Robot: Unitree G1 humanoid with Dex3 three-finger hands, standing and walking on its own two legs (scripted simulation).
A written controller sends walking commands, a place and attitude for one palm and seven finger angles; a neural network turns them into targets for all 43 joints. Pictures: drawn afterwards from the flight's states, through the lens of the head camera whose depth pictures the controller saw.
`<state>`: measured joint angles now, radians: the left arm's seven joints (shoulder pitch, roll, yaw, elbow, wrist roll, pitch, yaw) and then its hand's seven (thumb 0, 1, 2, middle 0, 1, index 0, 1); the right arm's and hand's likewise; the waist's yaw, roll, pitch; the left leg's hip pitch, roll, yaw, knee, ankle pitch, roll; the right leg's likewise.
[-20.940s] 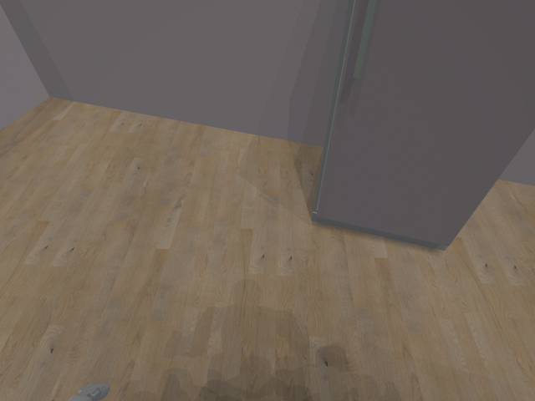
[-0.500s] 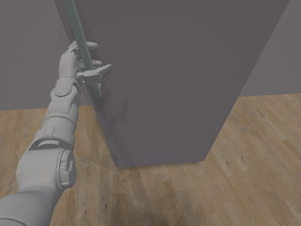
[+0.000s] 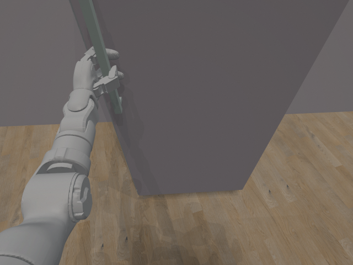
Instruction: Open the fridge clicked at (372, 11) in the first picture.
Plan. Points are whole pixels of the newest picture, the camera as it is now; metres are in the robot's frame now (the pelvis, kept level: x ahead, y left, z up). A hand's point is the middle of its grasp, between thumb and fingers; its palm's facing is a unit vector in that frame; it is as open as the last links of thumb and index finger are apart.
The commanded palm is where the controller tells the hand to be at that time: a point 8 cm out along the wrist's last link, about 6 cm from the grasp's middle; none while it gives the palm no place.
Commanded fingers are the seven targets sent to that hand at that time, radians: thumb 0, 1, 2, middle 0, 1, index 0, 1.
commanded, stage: grip the handle and tug to test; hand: left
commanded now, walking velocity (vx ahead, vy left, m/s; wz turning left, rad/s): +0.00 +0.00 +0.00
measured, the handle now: (105, 58) +0.53 +0.16 +0.19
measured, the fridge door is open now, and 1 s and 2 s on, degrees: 0 1 31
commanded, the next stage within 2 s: pull the door a little, standing still in 0.46 s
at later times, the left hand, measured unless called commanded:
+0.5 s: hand (115, 80) +0.48 +0.13 +0.17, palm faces +0.06 -1.00 +0.00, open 5.5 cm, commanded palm +0.43 +0.18 +0.17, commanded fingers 0.00 0.90 0.90 -0.45 -1.40 -0.45 -1.40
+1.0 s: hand (115, 83) +0.47 +0.13 +0.17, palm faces +0.05 -1.00 +0.01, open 5.9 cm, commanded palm +0.39 +0.19 +0.17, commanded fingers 0.00 0.90 0.90 -0.45 -1.40 -0.45 -1.40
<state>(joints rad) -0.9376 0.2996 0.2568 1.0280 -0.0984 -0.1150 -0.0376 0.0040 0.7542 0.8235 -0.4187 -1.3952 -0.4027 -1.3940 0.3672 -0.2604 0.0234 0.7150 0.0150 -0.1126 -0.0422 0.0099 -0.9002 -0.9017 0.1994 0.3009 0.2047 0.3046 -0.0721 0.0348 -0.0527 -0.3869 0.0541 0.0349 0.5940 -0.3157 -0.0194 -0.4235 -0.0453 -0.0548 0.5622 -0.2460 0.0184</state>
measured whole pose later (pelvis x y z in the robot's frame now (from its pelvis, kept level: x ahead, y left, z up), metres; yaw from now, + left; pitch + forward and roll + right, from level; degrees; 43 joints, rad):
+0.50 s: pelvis +0.02 +0.00 +0.00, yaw -2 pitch +6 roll -1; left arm -0.75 0.25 0.25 0.75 -0.13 -0.02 -0.01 0.01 0.79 0.80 -0.34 -1.40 -0.33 -1.39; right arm 0.36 -0.26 0.01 0.68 0.03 -0.09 -0.03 0.01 -0.90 -0.90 0.20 0.30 0.20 0.30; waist -0.05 0.05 -0.07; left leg -0.31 0.06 0.06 0.55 -0.33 -0.02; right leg -0.36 -0.03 -0.03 0.52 -0.25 0.02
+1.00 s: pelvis +0.04 +0.00 +0.01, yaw -3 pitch +4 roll +0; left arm -0.55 0.22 0.25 0.44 -0.14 0.12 -0.02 0.01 0.80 0.81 -0.26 -1.35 -0.26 -1.31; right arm 0.29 -0.24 0.02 0.61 0.03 -0.03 -0.03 0.01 -0.90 -0.90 0.20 0.30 0.20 0.30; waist -0.04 0.05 -0.07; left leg -0.21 0.07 0.09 0.47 -0.33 -0.02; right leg -0.28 -0.02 -0.01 0.46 -0.26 0.02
